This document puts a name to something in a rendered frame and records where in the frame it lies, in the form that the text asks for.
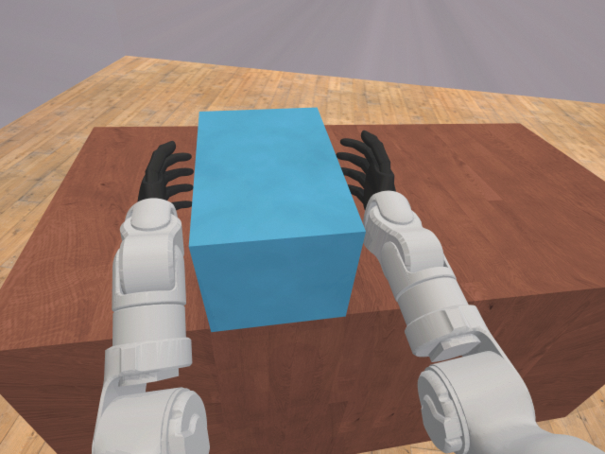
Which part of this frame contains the robot right forearm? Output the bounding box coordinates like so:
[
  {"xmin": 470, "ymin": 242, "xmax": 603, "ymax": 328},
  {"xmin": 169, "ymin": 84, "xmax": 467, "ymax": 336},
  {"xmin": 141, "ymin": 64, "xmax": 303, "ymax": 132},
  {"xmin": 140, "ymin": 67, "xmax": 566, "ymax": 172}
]
[{"xmin": 363, "ymin": 191, "xmax": 536, "ymax": 421}]

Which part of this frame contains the robot right hand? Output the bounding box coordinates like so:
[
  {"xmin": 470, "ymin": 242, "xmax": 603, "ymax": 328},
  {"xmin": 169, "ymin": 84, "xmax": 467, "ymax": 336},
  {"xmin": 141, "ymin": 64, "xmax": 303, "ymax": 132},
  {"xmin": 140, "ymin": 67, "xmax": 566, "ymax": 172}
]
[{"xmin": 336, "ymin": 131, "xmax": 396, "ymax": 210}]

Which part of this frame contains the pedestal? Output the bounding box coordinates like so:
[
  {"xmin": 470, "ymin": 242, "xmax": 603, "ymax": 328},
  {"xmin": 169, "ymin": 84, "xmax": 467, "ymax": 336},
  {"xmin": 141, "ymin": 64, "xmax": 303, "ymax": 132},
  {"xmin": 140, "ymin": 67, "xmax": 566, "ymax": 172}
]
[{"xmin": 0, "ymin": 123, "xmax": 605, "ymax": 454}]

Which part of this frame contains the carton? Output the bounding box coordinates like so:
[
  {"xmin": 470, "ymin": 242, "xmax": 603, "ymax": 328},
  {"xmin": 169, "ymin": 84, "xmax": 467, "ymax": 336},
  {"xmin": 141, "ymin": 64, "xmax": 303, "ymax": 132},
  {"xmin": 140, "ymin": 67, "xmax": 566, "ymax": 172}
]
[{"xmin": 189, "ymin": 107, "xmax": 366, "ymax": 332}]

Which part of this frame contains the robot left forearm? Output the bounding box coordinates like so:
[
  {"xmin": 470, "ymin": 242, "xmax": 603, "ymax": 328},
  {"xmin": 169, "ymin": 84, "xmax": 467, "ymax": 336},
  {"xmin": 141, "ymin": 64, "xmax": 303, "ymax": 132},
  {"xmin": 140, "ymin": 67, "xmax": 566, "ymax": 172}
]
[{"xmin": 92, "ymin": 198, "xmax": 192, "ymax": 454}]

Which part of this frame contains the robot left hand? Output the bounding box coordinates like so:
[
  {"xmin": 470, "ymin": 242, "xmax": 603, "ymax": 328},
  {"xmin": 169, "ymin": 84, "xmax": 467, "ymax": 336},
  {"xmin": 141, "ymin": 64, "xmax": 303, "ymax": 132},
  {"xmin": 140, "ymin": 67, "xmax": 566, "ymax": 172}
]
[{"xmin": 138, "ymin": 141, "xmax": 194, "ymax": 210}]

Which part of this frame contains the robot right upper arm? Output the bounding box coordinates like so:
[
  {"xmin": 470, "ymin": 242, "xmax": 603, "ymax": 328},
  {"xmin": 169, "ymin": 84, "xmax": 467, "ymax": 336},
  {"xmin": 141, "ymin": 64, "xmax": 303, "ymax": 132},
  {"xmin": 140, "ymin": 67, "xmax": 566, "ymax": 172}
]
[{"xmin": 418, "ymin": 351, "xmax": 605, "ymax": 454}]

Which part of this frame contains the robot left upper arm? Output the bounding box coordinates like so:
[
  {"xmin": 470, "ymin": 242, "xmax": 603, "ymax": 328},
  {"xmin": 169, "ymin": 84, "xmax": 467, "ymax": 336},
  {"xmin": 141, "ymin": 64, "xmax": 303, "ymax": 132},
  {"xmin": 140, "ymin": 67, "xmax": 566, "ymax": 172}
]
[{"xmin": 93, "ymin": 387, "xmax": 210, "ymax": 454}]

